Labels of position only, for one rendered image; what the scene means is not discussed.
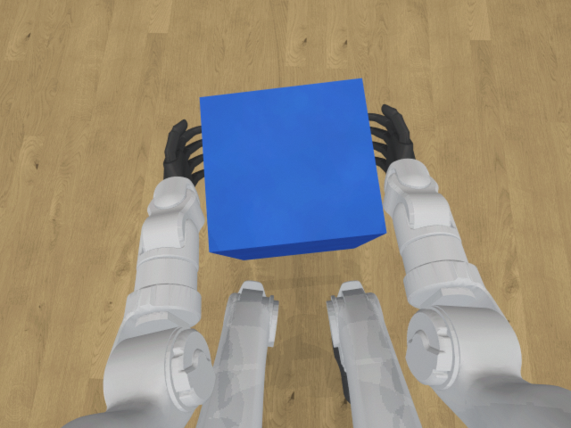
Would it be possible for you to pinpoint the carton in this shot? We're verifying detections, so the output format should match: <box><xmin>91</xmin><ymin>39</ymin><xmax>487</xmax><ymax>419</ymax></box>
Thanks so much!
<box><xmin>200</xmin><ymin>78</ymin><xmax>386</xmax><ymax>260</ymax></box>

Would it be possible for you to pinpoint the left robot upper arm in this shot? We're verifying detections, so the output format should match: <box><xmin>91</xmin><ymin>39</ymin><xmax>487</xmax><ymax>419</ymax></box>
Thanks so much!
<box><xmin>61</xmin><ymin>326</ymin><xmax>216</xmax><ymax>428</ymax></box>

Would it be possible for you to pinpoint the robot left hand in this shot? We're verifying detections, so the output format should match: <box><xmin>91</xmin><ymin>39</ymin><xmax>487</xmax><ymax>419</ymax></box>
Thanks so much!
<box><xmin>163</xmin><ymin>119</ymin><xmax>204</xmax><ymax>187</ymax></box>

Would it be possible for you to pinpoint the robot left forearm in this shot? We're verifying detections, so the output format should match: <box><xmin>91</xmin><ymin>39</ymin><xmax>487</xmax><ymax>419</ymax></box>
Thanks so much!
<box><xmin>103</xmin><ymin>177</ymin><xmax>205</xmax><ymax>406</ymax></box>

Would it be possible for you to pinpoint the right robot thigh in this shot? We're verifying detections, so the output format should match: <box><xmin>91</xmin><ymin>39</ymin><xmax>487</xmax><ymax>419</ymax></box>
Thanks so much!
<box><xmin>327</xmin><ymin>288</ymin><xmax>422</xmax><ymax>428</ymax></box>

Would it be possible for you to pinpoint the robot right hand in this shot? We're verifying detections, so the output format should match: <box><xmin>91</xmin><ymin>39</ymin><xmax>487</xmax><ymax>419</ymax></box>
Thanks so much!
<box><xmin>368</xmin><ymin>104</ymin><xmax>416</xmax><ymax>174</ymax></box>

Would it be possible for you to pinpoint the right robot foot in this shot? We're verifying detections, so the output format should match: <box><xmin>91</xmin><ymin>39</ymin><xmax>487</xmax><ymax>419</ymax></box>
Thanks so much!
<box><xmin>331</xmin><ymin>336</ymin><xmax>351</xmax><ymax>404</ymax></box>

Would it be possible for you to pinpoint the robot right forearm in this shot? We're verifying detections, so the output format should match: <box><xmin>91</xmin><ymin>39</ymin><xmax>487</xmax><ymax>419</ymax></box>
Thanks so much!
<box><xmin>383</xmin><ymin>159</ymin><xmax>522</xmax><ymax>365</ymax></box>

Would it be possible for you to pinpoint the right robot upper arm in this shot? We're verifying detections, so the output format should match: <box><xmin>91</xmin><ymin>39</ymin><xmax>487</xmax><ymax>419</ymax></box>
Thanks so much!
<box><xmin>406</xmin><ymin>305</ymin><xmax>571</xmax><ymax>428</ymax></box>

